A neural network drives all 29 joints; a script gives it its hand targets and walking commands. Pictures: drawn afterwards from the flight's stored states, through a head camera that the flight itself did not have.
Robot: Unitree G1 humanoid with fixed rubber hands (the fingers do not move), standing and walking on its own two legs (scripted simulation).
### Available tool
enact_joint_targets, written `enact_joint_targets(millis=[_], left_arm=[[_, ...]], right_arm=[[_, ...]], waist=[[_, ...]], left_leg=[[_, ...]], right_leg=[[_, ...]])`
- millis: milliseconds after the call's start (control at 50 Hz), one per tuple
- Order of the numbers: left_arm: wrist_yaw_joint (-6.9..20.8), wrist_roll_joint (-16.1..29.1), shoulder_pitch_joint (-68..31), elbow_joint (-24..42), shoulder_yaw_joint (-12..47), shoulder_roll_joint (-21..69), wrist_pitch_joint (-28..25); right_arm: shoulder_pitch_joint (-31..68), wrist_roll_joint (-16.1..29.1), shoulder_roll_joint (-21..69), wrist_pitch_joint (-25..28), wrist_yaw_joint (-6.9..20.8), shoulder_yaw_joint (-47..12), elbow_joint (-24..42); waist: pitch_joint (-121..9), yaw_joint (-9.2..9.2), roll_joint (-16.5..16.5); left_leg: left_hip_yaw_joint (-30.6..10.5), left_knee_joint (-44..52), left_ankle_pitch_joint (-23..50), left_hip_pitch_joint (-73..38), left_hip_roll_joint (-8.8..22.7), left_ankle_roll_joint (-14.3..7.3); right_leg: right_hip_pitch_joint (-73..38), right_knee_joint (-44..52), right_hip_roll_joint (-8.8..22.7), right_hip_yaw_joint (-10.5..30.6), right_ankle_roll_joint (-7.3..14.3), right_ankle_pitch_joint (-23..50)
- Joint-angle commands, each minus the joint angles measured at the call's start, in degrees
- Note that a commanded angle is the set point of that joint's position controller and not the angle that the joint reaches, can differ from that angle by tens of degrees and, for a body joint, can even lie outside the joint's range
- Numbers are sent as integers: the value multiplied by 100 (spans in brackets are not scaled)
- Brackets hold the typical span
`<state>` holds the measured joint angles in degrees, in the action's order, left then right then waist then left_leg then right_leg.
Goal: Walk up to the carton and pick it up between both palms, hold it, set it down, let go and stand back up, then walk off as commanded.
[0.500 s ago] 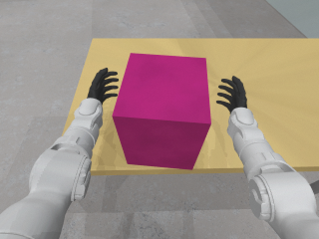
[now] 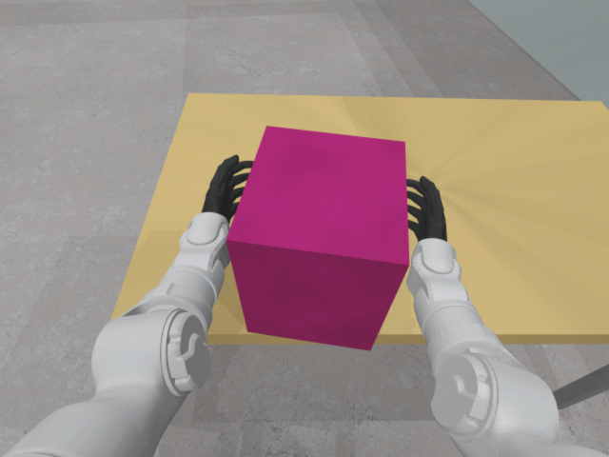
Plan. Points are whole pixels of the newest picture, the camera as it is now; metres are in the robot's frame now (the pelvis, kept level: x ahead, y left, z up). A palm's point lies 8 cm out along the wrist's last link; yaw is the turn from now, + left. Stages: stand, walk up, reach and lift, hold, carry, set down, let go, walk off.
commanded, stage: reach and lift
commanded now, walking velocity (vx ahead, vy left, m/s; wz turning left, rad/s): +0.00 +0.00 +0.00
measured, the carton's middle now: (320, 243) +0.42 +0.02 +0.02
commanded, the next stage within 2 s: none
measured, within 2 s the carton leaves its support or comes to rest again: leaves its support in 1.34 s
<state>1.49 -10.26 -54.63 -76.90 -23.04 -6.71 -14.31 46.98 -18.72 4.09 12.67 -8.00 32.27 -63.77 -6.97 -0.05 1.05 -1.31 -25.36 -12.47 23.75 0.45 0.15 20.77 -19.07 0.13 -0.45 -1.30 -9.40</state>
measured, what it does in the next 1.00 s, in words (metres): stands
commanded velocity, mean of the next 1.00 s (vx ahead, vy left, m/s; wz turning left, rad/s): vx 0.00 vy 0.00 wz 0.00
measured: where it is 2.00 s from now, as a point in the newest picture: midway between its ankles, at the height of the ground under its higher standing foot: outside the picture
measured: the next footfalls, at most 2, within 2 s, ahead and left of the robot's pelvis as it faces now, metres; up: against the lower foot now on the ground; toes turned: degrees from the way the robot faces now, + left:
none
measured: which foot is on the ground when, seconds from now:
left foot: down 0.00-1.00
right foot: down 0.00-1.00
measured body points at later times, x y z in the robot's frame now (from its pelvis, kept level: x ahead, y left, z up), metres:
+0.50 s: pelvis +0.00 +0.00 +0.00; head +0.04 +0.02 +0.45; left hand +0.44 +0.16 +0.08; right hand +0.41 -0.14 +0.07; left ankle -0.01 +0.11 -0.74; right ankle -0.01 -0.14 -0.74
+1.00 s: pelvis +0.00 +0.00 +0.00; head +0.04 +0.02 +0.45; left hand +0.43 +0.16 +0.07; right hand +0.41 -0.14 +0.07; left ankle -0.01 +0.11 -0.74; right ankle -0.01 -0.14 -0.74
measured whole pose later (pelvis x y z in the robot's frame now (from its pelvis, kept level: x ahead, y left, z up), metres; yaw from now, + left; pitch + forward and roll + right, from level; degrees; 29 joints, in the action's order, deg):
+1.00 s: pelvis +0.00 +0.00 +0.00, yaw +0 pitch +9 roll -2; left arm 1.9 -12.8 -52.5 -70.8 -25.7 -4.1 -10.2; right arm 45.2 -21.8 6.3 10.6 -6.5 36.8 -58.8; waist -4.6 -0.1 1.0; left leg -1.3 -25.2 -12.7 21.0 0.5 0.0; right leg 17.9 -18.8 0.1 -0.6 -1.5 -9.4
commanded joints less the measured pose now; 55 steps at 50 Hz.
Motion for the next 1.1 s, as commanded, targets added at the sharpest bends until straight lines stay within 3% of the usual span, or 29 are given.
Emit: enact_joint_targets(millis=[0,20,60,80,100,180,200,260,320,420,480,500,540,620,680,700,740,760,780,840,860,900,920,1000,1040,1080], left_arm=[[748,-800,-3183,908,647,2841,-68],[732,-771,-3223,929,705,2919,-49],[699,-860,-3175,845,530,2792,31],[708,-828,-3155,915,546,2813,18],[687,-836,-3278,925,622,2886,-5],[706,-854,-3152,973,480,2824,80],[700,-835,-3083,1016,449,2824,78],[742,-909,-3040,1008,441,2749,189],[754,-926,-3092,1053,380,2795,184],[756,-861,-2970,1078,538,2987,181],[742,-956,-2934,1156,469,2956,210],[730,-898,-2987,1167,506,2950,204],[740,-869,-2977,1168,563,3027,185],[769,-1008,-2784,1095,421,2987,208],[746,-884,-2939,1226,647,3104,159],[732,-896,-2927,1247,606,3045,157],[702,-863,-2976,1183,581,3041,152],[740,-968,-2719,1057,447,2969,205],[724,-912,-3005,1238,562,2925,166],[714,-950,-2895,1179,488,3007,200],[701,-871,-2935,1184,614,3075,196],[663,-808,-2991,1304,760,3106,150],[647,-718,-3065,1343,887,3258,97],[650,-834,-2939,1206,706,3050,96],[637,-783,-3138,1158,730,3075,57],[617,-686,-3260,1362,1023,3183,-10]], right_arm=[[3071,-984,3106,258,987,-776,772],[3085,-1013,3058,251,1026,-719,876],[3152,-1001,3026,211,1073,-697,914],[3154,-1029,3095,208,1076,-764,1022],[3159,-1068,3038,224,1085,-634,993],[3200,-1170,3165,126,1103,-587,1148],[3262,-1124,3173,125,1142,-729,1226],[2998,-1132,3178,20,1115,-612,983],[3175,-1102,3290,30,1143,-830,1301],[3034,-1118,3368,82,1098,-791,1143],[3004,-1063,3374,69,1129,-801,1081],[3019,-1088,3312,104,1101,-764,1105],[3059,-1109,3382,129,1087,-789,1203],[3016,-1058,3411,117,1096,-877,1101],[3072,-1043,3322,177,1073,-831,1116],[3072,-1019,3383,183,1089,-904,1085],[3079,-1028,3270,210,1084,-839,1102],[2950,-1032,3378,127,1087,-909,1018],[3111,-1026,3343,153,1094,-860,1076],[3158,-1046,3289,166,1099,-838,1147],[3056,-1019,3274,164,1082,-839,995],[3150,-956,3293,265,1088,-928,1028],[3097,-1038,3305,333,1072,-914,1061],[3101,-916,3302,293,1071,-1002,959],[3264,-943,3316,379,1061,-1085,1169],[3328,-904,3322,498,1048,-1139,1166]], waist=[[-2487,-371,-438],[-2468,-428,-465],[-2334,-288,-473],[-2449,-239,-314],[-2521,-343,-411],[-2401,-278,-205],[-2462,-198,-216],[-2241,-279,-300],[-2433,-133,-154],[-2503,-305,-221],[-2465,-167,-313],[-2566,-272,-326],[-2578,-288,-279],[-2443,-123,-184],[-2626,-296,-302],[-2688,-172,-260],[-2563,-240,-215],[-2359,-97,-126],[-2502,-210,-263],[-2451,-141,-275],[-2475,-258,-250],[-2797,-186,-371],[-2857,-319,-347],[-2731,-126,-250],[-2893,-121,-145],[-3137,-224,-362]], left_leg=[[575,263,2933,-1766,70,506],[533,269,2889,-1921,113,540],[632,308,2585,-1780,68,491],[671,306,2501,-1689,34,448],[624,312,2408,-1646,52,474],[719,443,1857,-1390,4,337],[710,449,2055,-1419,13,362],[722,460,2161,-1407,28,358],[773,474,2023,-1340,-24,308],[722,398,2320,-1408,-3,352],[739,377,2458,-1588,0,376],[692,359,2429,-1574,49,391],[714,348,2452,-1409,3,378],[769,429,2290,-1328,-37,338],[714,394,2408,-1494,-5,385],[700,392,2380,-1446,21,357],[686,413,2283,-1449,32,351],[753,443,2301,-1410,-13,307],[735,463,2080,-1330,6,336],[701,471,2221,-1433,52,369],[678,442,2355,-1581,54,355],[699,335,2447,-1615,40,380],[634,332,2601,-1649,82,434],[693,411,2378,-1523,61,356],[690,362,2398,-1506,63,361],[669,292,2760,-1695,49,418]], right_leg=[[-2058,-62,-119,-495,43,1761],[-1830,2,-194,-564,75,1434],[-1901,48,-154,-513,73,1307],[-1959,3,-129,-490,46,1436],[-1929,-14,-142,-544,52,1256],[-2108,-23,-54,-472,-18,1236],[-2181,-69,-59,-500,-52,1401],[-2218,-31,-61,-494,-45,1388],[-2340,-78,-37,-468,-75,1547],[-2248,-101,-75,-519,-44,1759],[-2134,-74,-100,-496,-30,1616],[-2073,-76,-113,-535,-16,1557],[-2181,-118,-80,-536,-41,1807],[-2390,-57,-48,-450,-60,1758],[-2248,-113,-82,-506,-20,1903],[-2262,-113,-85,-484,-10,1755],[-2098,-95,-94,-523,-30,1632],[-2165,-61,-86,-492,-31,1643],[-2206,-81,-71,-488,-26,1551],[-2105,-43,-104,-525,-14,1447],[-2025,-48,-127,-560,-16,1492],[-2004,-86,-132,-499,9,1615],[-1878,-74,-174,-569,47,1659],[-2001,-57,-120,-513,4,1574],[-2042,-77,-134,-551,-24,1676],[-2025,-96,-141,-575,-12,1944]])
